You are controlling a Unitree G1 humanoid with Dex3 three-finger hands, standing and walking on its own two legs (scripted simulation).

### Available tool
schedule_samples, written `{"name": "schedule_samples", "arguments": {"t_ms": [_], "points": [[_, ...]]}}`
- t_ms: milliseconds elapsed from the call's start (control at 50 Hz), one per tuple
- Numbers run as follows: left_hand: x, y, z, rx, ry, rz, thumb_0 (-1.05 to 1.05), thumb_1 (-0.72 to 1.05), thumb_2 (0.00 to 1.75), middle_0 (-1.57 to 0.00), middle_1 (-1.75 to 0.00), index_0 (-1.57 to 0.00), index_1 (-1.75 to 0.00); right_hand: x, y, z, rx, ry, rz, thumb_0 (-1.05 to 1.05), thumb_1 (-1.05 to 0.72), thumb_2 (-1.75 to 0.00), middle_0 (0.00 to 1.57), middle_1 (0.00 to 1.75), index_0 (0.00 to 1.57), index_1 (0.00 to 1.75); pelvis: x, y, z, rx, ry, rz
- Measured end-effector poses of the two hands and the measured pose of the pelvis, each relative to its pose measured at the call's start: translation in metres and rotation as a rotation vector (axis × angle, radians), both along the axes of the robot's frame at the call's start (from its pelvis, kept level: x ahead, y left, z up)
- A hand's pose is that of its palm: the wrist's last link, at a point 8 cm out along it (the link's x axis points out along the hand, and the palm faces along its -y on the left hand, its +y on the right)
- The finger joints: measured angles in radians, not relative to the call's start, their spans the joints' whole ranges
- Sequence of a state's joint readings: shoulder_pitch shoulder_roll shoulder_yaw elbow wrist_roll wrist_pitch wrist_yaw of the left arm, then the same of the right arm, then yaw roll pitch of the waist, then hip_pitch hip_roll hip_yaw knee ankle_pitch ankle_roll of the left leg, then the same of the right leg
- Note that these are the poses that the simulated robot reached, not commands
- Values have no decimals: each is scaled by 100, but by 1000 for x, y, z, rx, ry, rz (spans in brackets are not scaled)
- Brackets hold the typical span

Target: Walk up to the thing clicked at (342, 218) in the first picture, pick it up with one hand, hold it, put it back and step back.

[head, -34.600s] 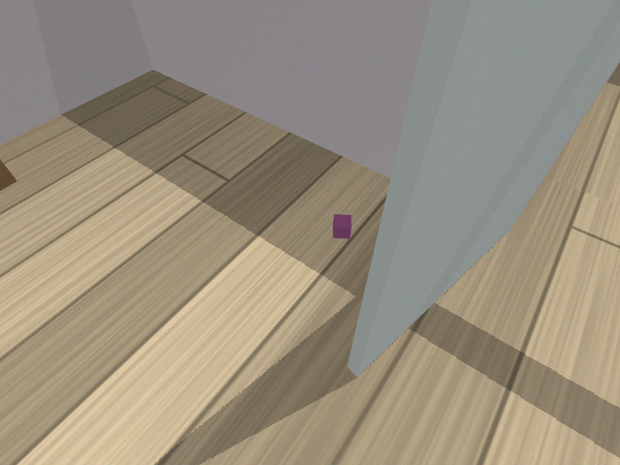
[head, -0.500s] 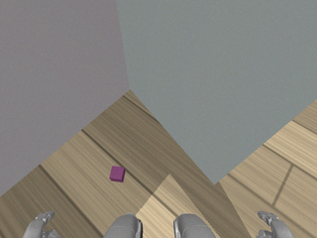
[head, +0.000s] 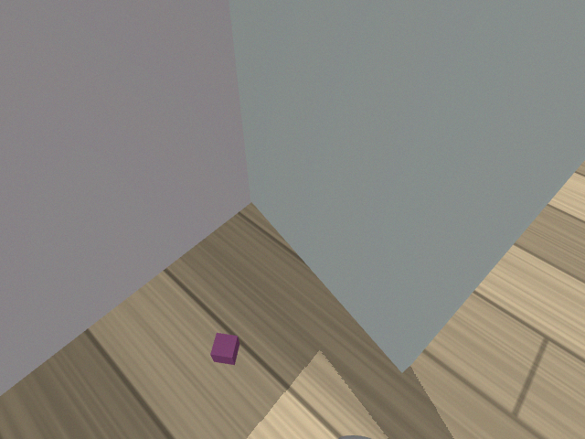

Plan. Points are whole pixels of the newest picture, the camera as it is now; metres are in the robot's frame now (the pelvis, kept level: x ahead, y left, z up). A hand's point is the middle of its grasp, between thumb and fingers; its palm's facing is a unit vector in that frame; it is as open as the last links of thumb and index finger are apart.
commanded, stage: walk up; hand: left
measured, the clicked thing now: (225, 348) +0.48 +0.22 -0.72
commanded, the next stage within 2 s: none
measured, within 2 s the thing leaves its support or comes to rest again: neither
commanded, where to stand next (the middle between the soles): +0.09 +0.00 m, yaw -2 degrees
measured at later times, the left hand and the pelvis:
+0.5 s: hand out of the picture +0.04 +0.30 -0.13, palm faces +0.03 -0.90 -0.43, open 7.4 cm; pelvis +0.02 +0.01 +0.00, yaw +1 degrees
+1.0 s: hand out of the picture +0.07 +0.25 -0.16, palm faces -0.08 -0.92 -0.38, open 7.4 cm; pelvis +0.02 -0.02 -0.01, yaw -4 degrees
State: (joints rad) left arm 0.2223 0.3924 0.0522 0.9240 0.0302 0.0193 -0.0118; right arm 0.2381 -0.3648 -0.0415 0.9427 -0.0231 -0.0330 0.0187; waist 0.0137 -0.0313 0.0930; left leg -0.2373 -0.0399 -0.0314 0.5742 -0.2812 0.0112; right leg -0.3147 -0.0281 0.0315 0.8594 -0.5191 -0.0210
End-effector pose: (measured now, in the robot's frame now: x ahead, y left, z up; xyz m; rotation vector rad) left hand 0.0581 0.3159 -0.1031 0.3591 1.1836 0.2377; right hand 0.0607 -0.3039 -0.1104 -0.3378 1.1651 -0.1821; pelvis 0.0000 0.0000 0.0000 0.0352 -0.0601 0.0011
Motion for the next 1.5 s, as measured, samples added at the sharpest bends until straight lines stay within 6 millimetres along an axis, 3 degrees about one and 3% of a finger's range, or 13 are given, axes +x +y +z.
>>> {"name": "schedule_samples", "arguments": {"t_ms": [140,300,420,500,580,680,840,940,1000,1120,1240,1360,1500], "points": [[16,-15,0,-10,-26,-35,0,90,90,-21,-30,-20,-30,-18,-29,8,-40,3,-36,1,-90,-89,20,30,20,30,3,-18,0,-18,-4,-12],[16,-36,9,-7,-70,-36,0,90,90,-21,-30,-21,-30,-2,-42,-2,-11,41,-24,1,-90,-89,20,30,20,30,3,-24,2,-37,-3,19],[-8,-7,23,22,-48,6,0,90,90,-21,-30,-21,-30,21,-31,9,-3,29,36,1,-90,-89,20,30,20,30,15,-8,10,-29,0,30],[-22,26,13,36,28,55,0,90,90,-21,-30,-21,-30,39,-14,11,-37,-8,38,1,-90,-89,20,30,20,30,24,11,2,-32,-2,14],[-17,48,-11,34,93,85,0,90,90,-21,-30,-20,-30,46,8,7,-81,-29,28,1,-90,-89,20,30,20,30,22,26,-9,-34,-10,3],[0,45,-24,-3,99,47,0,91,90,-20,-30,-20,-30,44,21,19,-94,-49,14,1,-90,-89,20,30,20,30,15,24,-6,-41,-2,-17],[11,17,-26,-61,111,-52,0,91,90,-20,-30,-20,-30,18,-19,36,-146,-98,-39,1,-90,-89,21,30,21,30,17,9,-6,-38,6,-78],[14,-6,-21,-19,81,-62,0,91,90,-20,-30,-20,-30,-3,-58,18,-149,-36,-82,1,-90,-89,20,30,20,30,19,-14,-14,-56,5,-76],[13,-20,-14,-11,71,-55,0,91,90,-21,-30,-20,-30,-9,-63,8,-127,18,-113,1,-90,-89,20,30,20,30,23,-21,-11,-39,8,-78],[23,-27,5,10,16,-52,0,90,90,-21,-30,-21,-30,0,-48,-4,-46,76,-71,1,-90,-89,20,30,20,30,36,-21,-3,-35,16,-53],[26,4,17,90,16,-40,0,90,90,-21,-30,-21,-30,41,-18,-12,15,43,-23,1,-90,-89,20,30,20,30,43,-6,-4,-30,15,-34],[45,39,-2,109,19,0,0,90,90,-21,-30,-21,-30,75,12,-22,7,-53,2,1,-90,-89,20,30,20,30,38,17,-20,-20,4,-21],[56,27,-17,48,-2,-32,0,91,90,-20,-30,-20,-30,77,13,-6,-35,-116,19,1,-90,-89,20,30,20,30,20,11,-20,-27,9,-52]]}}
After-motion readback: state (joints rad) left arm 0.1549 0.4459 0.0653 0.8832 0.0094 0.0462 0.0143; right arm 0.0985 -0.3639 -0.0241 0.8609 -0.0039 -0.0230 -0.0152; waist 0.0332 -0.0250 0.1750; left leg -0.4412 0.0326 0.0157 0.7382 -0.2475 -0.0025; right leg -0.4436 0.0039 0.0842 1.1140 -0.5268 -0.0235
